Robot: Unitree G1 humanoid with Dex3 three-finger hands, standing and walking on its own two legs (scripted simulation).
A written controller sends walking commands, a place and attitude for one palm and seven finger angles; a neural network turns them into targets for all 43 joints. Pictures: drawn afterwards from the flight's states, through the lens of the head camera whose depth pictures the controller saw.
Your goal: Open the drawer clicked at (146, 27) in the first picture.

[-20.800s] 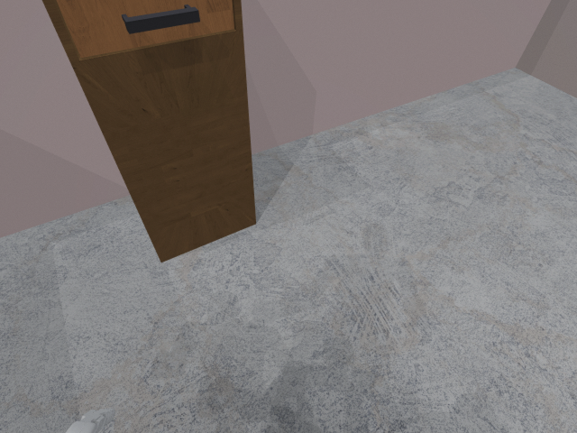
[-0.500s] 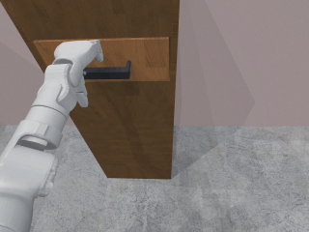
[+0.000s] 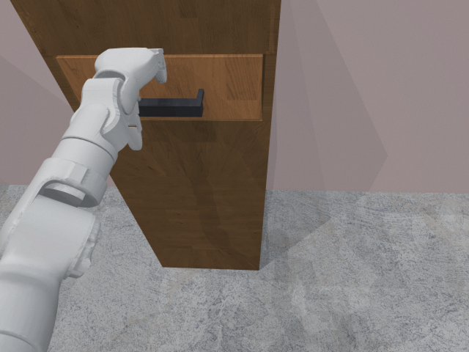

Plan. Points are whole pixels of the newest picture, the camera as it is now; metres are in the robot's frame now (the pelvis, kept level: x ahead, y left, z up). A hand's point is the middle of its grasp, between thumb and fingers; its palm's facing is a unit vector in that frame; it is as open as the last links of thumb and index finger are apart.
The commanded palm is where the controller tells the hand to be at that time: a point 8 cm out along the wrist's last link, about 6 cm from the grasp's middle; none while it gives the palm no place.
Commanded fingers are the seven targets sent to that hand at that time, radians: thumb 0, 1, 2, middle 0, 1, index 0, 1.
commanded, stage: move the hooked fingers above the handle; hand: left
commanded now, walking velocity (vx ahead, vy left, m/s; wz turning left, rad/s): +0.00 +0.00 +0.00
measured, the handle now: (162, 100) +0.55 +0.14 +0.15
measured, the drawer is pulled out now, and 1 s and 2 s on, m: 0.00 0.00 0.00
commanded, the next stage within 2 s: none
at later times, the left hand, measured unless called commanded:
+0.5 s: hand (138, 88) +0.49 +0.15 +0.21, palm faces -0.03 -0.03 -1.00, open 13.7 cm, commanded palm +0.46 +0.16 +0.27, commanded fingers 0.00 -0.50 0.30 -0.30 -1.20 -0.30 -1.20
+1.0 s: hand (141, 71) +0.50 +0.14 +0.24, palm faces +0.06 -0.03 -1.00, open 13.6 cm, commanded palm +0.46 +0.16 +0.27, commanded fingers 0.00 -0.50 0.30 -0.30 -1.20 -0.30 -1.20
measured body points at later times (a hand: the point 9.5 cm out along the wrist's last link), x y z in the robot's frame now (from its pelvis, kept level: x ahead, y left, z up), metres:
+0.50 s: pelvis +0.01 -0.01 +0.00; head +0.02 -0.04 +0.45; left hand +0.49 +0.15 +0.27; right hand +0.12 -0.26 -0.13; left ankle +0.00 +0.07 -0.74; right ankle -0.03 -0.09 -0.74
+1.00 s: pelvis +0.00 -0.01 +0.00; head +0.03 -0.04 +0.45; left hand +0.49 +0.14 +0.29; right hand +0.10 -0.26 -0.14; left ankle +0.00 +0.07 -0.74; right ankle -0.03 -0.09 -0.74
